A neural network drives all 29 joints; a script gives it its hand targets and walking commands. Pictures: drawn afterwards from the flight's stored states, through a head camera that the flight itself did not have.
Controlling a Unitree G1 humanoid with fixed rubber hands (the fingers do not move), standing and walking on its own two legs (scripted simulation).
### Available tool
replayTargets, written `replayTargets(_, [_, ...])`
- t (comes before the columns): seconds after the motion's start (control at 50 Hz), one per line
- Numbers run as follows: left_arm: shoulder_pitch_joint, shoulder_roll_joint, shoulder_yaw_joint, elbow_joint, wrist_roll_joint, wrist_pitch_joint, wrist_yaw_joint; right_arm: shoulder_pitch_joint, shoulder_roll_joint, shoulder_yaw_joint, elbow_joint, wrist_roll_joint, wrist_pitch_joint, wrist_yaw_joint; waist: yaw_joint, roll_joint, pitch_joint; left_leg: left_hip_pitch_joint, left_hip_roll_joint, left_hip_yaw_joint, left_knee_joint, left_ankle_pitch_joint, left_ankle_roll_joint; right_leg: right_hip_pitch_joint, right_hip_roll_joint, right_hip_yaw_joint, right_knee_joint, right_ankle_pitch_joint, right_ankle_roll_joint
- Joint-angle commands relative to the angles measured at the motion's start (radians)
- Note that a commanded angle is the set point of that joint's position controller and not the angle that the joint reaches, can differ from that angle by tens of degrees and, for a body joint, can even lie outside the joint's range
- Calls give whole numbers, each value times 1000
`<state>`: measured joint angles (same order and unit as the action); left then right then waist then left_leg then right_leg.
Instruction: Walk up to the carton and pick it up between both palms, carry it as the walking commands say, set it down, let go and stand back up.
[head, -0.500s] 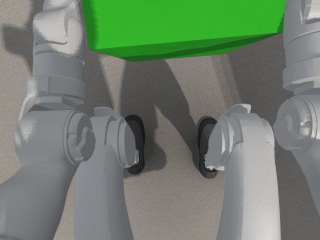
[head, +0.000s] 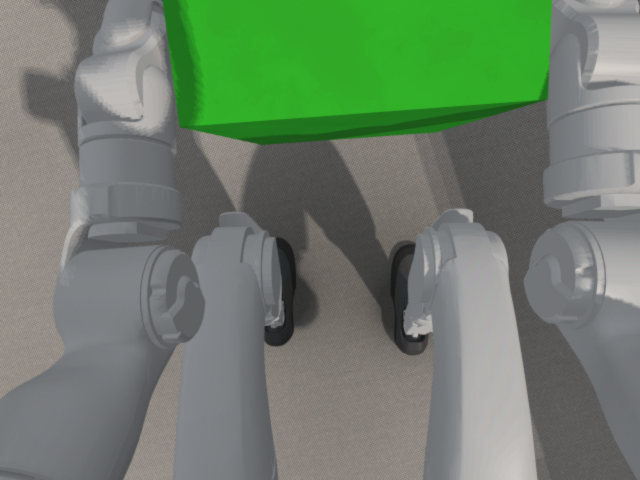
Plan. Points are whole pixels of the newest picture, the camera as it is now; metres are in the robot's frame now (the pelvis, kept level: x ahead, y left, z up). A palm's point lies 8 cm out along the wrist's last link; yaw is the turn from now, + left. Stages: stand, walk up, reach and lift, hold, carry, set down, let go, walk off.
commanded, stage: reach and lift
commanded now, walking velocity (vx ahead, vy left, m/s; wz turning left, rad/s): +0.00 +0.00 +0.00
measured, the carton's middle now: (346, 26) +0.55 -0.01 -0.13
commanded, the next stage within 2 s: none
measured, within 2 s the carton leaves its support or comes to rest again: neither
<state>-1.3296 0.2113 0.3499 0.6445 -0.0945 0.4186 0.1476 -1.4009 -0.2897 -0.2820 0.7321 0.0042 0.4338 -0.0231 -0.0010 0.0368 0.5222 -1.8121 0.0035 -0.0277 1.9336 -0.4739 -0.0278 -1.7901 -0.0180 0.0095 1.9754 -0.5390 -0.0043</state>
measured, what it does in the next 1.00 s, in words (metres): rises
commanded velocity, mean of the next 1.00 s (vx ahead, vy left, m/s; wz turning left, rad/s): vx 0.00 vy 0.00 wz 0.00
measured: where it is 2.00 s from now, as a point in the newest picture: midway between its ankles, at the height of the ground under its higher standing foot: (343, 314)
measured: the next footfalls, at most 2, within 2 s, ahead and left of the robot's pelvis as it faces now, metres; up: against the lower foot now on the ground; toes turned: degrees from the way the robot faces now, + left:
none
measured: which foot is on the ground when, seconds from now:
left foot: down 0.00-1.00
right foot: down 0.00-1.00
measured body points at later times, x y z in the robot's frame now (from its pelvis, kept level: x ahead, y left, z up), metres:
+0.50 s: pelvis -0.01 +0.00 +0.06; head +0.30 -0.01 +0.37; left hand +0.54 +0.17 +0.00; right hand +0.55 -0.17 -0.01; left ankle +0.16 +0.13 -0.42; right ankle +0.14 -0.12 -0.42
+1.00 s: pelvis +0.00 +0.00 +0.12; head +0.28 -0.01 +0.46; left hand +0.52 +0.18 +0.07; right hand +0.54 -0.16 +0.06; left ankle +0.16 +0.13 -0.42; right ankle +0.14 -0.12 -0.42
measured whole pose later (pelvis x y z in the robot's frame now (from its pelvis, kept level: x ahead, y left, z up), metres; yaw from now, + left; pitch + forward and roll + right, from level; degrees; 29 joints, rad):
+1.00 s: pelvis +0.00 +0.00 +0.12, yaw +1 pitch +12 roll +0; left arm -1.12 0.12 0.39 0.51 -0.05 0.46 0.12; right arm -1.19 -0.20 -0.33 0.59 -0.03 0.48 0.00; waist 0.00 0.04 0.51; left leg -1.35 -0.01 -0.03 1.54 -0.41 -0.03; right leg -1.32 -0.02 0.01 1.58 -0.48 0.00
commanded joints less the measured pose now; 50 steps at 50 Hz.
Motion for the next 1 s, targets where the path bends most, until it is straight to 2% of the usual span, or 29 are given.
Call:
replayTargets(0.0, [-779,-1152,-525,-195,-82,20,-333,-627,1136,459,-232,123,-11,278,-42,-39,-2330,675,-159,130,-220,189,11,606,167,-69,-320,213,6])
replayTargets(0.04, [-792,-1167,-545,-224,-99,20,-336,-615,1140,464,-244,122,-9,277,-60,-45,-2380,716,-161,120,-232,211,9,648,168,-73,-329,244,7])
replayTargets(0.08, [-790,-1159,-555,-236,-93,23,-339,-635,1137,490,-289,136,-11,272,-46,-42,-2422,733,-165,124,-238,227,12,692,168,-67,-338,263,12])
replayTargets(0.1, [-803,-1160,-563,-247,-100,25,-337,-635,1136,479,-282,130,-7,270,-65,-41,-2421,740,-163,118,-248,216,11,695,169,-63,-349,254,13])
replayTargets(0.18, [-804,-1146,-583,-304,-111,33,-333,-629,1141,506,-319,142,3,264,-52,-50,-2477,800,-166,115,-276,240,14,771,169,-56,-376,273,15])
replayTargets(0.28, [-706,-1177,-524,-167,-67,51,-351,-602,1148,465,-254,110,11,277,-51,-67,-2301,751,-163,111,-332,133,21,727,167,-50,-443,155,12])
replayTargets(0.3, [-716,-1176,-516,-136,-57,50,-357,-569,1157,440,-186,91,16,280,-51,-63,-2222,703,-162,110,-343,104,18,689,163,-49,-451,128,8])
replayTargets(0.38, [-767,-1196,-574,-247,-78,54,-357,-590,1168,474,-284,117,21,286,-64,-31,-2445,883,-165,101,-368,186,11,793,171,-59,-462,210,14])
replayTargets(0.4, [-762,-1183,-579,-246,-91,53,-354,-590,1149,483,-279,119,23,285,-69,-34,-2420,870,-165,108,-365,174,11,783,167,-49,-476,190,15])
replayTargets(0.42, [-752,-1184,-593,-265,-83,58,-353,-600,1163,500,-306,129,23,285,-57,-33,-2471,917,-168,101,-377,185,16,805,170,-52,-473,206,15])
replayTargets(0.44, [-753,-1184,-601,-256,-91,58,-354,-605,1146,504,-313,126,21,283,-70,-45,-2453,894,-169,107,-374,191,12,810,173,-49,-488,212,14])
replayTargets(0.46, [-740,-1188,-590,-249,-84,60,-355,-602,1158,505,-304,121,26,281,-54,-48,-2437,882,-172,102,-388,186,16,818,171,-48,-490,209,16])
replayTargets(0.48, [-727,-1186,-596,-285,-89,59,-353,-584,1166,515,-329,127,28,280,-56,-62,-2463,902,-172,107,-394,209,16,860,171,-40,-508,224,21])
replayTargets(0.52, [-706,-1191,-592,-257,-78,65,-354,-579,1155,512,-323,123,27,279,-48,-49,-2420,902,-171,100,-411,196,12,842,170,-38,-520,208,20])
replayTargets(0.56, [-691,-1185,-594,-258,-79,67,-356,-553,1165,508,-307,113,33,280,-62,-67,-2409,920,-170,89,-435,190,15,867,170,-37,-540,209,21])
replayTargets(0.58, [-701,-1172,-596,-246,-71,65,-360,-536,1162,495,-280,111,32,283,-63,-41,-2352,884,-168,97,-442,159,13,834,169,-32,-544,185,18])
replayTargets(0.64, [-658,-1190,-593,-237,-61,62,-361,-515,1165,496,-279,107,30,289,-55,-35,-2344,939,-168,87,-472,172,14,835,171,-34,-568,182,15])
replayTargets(0.66, [-648,-1211,-602,-233,-62,67,-360,-488,1165,483,-271,102,27,291,-77,-37,-2352,972,-165,79,-489,173,7,852,174,-45,-579,192,12])
replayTargets(0.68, [-658,-1196,-600,-238,-59,62,-363,-486,1162,484,-258,98,29,293,-66,-26,-2334,948,-167,87,-487,169,6,850,170,-36,-587,185,11])
replayTargets(0.7, [-648,-1198,-596,-226,-53,60,-365,-486,1167,479,-259,94,26,294,-75,-32,-2316,947,-164,84,-492,152,9,831,171,-37,-591,169,12])
replayTargets(0.72, [-674,-1211,-618,-288,-72,59,-366,-496,1179,501,-311,103,25,295,-81,-39,-2412,1019,-167,76,-506,184,8,895,173,-39,-601,210,17])
replayTargets(0.78, [-639,-1207,-644,-317,-87,57,-362,-479,1174,533,-357,116,24,284,-73,-53,-2461,1044,-173,84,-511,255,6,970,174,-26,-615,268,23])
replayTargets(0.8, [-636,-1212,-650,-309,-86,60,-360,-492,1163,538,-369,128,20,282,-67,-30,-2477,1056,-172,85,-519,255,0,981,175,-24,-618,273,17])
replayTargets(0.82, [-613,-1196,-625,-262,-64,56,-359,-468,1160,516,-302,108,21,284,-63,-51,-2362,988,-172,75,-526,225,5,915,173,-27,-617,244,18])
replayTargets(0.84, [-600,-1208,-646,-316,-73,59,-359,-486,1181,551,-391,126,20,282,-55,-44,-2456,1071,-178,83,-545,255,8,997,178,-21,-636,273,21])
replayTargets(0.9, [-578,-1181,-644,-296,-68,62,-359,-456,1154,554,-358,114,24,277,-61,-66,-2393,1052,-173,72,-565,243,6,998,172,-13,-659,254,26])
replayTargets(0.94, [-566,-1185,-647,-299,-63,62,-362,-413,1174,539,-336,101,25,277,-62,-52,-2355,1065,-171,71,-592,227,1,1007,171,-7,-685,240,18])
replayTargets(0.96, [-561,-1176,-625,-252,-43,60,-365,-417,1157,525,-314,97,23,280,-52,-39,-2293,1027,-167,76,-595,189,2,965,168,-4,-692,199,19])
replayTargets(0.98, [-561,-1188,-639,-296,-58,57,-366,-420,1186,544,-340,101,24,279,-58,-69,-2337,1065,-170,79,-611,208,6,1043,170,4,-721,215,20])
